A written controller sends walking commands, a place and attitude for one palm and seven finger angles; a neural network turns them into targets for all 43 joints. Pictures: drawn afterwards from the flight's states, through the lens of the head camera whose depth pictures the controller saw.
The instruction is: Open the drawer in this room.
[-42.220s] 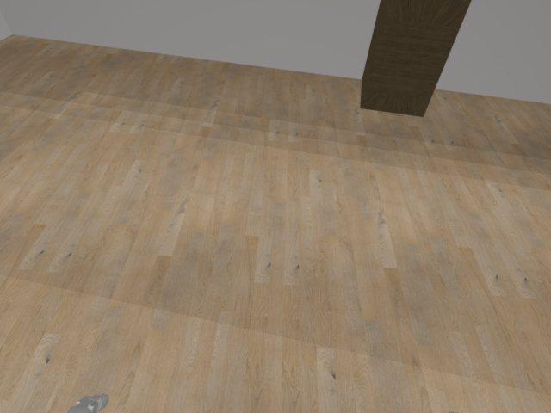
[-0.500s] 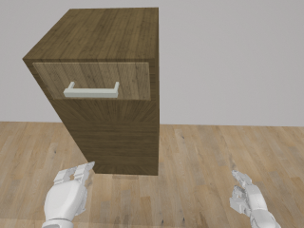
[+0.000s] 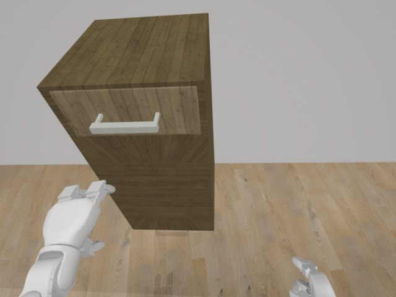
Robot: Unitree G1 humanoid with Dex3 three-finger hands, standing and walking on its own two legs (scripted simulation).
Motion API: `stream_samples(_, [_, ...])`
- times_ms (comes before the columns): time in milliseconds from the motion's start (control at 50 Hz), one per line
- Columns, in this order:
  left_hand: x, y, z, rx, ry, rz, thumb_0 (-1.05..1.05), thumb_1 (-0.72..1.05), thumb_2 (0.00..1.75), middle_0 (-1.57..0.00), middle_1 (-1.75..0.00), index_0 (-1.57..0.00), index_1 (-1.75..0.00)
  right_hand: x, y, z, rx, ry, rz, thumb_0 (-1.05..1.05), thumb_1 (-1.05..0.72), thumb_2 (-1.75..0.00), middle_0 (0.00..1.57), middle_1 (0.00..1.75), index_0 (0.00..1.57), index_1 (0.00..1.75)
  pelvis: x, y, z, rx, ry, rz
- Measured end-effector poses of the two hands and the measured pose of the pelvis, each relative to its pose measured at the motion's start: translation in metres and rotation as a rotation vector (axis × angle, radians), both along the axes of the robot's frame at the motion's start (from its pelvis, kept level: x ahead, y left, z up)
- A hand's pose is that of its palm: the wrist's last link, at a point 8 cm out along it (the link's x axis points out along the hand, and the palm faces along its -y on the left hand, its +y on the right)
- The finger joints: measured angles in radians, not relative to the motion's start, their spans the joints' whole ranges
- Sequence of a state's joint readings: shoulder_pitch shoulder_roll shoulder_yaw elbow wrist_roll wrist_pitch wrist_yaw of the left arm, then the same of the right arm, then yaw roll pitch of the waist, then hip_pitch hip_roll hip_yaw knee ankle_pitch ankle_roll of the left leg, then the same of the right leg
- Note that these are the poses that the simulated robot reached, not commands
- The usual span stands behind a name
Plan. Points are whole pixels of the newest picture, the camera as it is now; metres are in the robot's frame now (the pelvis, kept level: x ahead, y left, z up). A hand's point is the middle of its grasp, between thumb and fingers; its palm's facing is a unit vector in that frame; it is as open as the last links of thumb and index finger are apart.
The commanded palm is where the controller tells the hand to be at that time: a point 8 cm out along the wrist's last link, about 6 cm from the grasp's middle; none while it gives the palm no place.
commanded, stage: raise the hand with hooked fingers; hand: left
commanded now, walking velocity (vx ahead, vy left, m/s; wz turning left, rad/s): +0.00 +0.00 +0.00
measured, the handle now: (126, 122) +0.53 +0.26 +0.05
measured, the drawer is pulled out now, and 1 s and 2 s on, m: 0.00 0.00 0.00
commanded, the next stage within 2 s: move the hooked fingers above the handle in 1.02 s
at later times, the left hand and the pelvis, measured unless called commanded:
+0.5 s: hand (60, 170) +0.29 +0.28 +0.14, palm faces +0.11 -0.06 -0.99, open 13.7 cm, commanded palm +0.26 +0.28 +0.20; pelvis +0.00 +0.04 +0.02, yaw +1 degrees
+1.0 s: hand (69, 167) +0.29 +0.25 +0.16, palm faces +0.10 -0.07 -0.99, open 13.8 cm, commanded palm +0.26 +0.27 +0.22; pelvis -0.01 +0.02 +0.02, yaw +2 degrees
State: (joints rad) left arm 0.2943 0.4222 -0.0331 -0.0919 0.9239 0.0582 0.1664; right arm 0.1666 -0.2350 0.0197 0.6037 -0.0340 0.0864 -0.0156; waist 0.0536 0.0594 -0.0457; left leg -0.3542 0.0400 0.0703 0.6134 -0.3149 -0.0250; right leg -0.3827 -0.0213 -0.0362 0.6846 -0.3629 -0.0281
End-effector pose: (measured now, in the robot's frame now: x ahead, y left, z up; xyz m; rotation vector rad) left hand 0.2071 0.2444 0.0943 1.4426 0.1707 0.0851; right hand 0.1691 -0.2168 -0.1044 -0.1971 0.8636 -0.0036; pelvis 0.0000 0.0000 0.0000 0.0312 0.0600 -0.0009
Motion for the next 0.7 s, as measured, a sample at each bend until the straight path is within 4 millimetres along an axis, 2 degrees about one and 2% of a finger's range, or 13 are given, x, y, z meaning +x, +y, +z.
stream_samples(80, [-0.002, 0.006, 0.012, 0.005, -0.073, -0.063, 0.00, -0.03, 0.50, -0.29, -0.90, -0.29, -0.89, -0.005, -0.010, 0.003, -0.070, 0.024, -0.004, 0.01, -0.91, -0.89, 0.20, 0.30, 0.20, 0.30, 0.000, 0.009, 0.003, -0.010, -0.009, 0.012])
stream_samples(160, [0.008, 0.020, 0.031, 0.038, -0.183, -0.063, 0.00, -0.12, 0.46, -0.29, -0.96, -0.29, -0.96, 0.003, -0.007, 0.008, -0.085, 0.010, -0.010, 0.01, -0.91, -0.89, 0.20, 0.30, 0.20, 0.30, -0.002, 0.017, 0.004, -0.018, -0.014, 0.021])
stream_samples(280, [0.033, 0.038, 0.058, 0.045, -0.223, 0.006, 0.00, -0.26, 0.40, -0.30, -1.05, -0.30, -1.04, 0.026, 0.019, 0.022, -0.024, -0.066, -0.017, 0.01, -0.91, -0.89, 0.19, 0.30, 0.20, 0.30, -0.003, 0.029, 0.008, -0.021, -0.036, 0.022])
stream_samples(440, [0.054, 0.034, 0.089, 0.061, -0.166, -0.055, 0.00, -0.42, 0.33, -0.31, -1.15, -0.31, -1.15, 0.046, 0.060, 0.041, 0.046, -0.132, 0.042, 0.01, -0.91, -0.89, 0.20, 0.30, 0.20, 0.30, -0.003, 0.038, 0.015, -0.022, -0.076, 0.019])
stream_samples(560, [0.061, 0.043, 0.110, 0.083, -0.155, -0.057, 0.00, -0.47, 0.31, -0.32, -1.19, -0.32, -1.19, 0.042, 0.069, 0.039, 0.056, -0.100, 0.079, 0.01, -0.91, -0.89, 0.20, 0.30, 0.20, 0.30, -0.006, 0.037, 0.018, -0.023, -0.091, 0.026])
stream_samples(700, [0.068, 0.047, 0.130, 0.090, -0.147, -0.051, 0.00, -0.49, 0.30, -0.32, -1.20, -0.32, -1.20, 0.025, 0.054, 0.028, 0.039, -0.033, 0.077, 0.01, -0.91, -0.89, 0.20, 0.30, 0.21, 0.30, -0.009, 0.033, 0.020, -0.024, -0.091, 0.037])
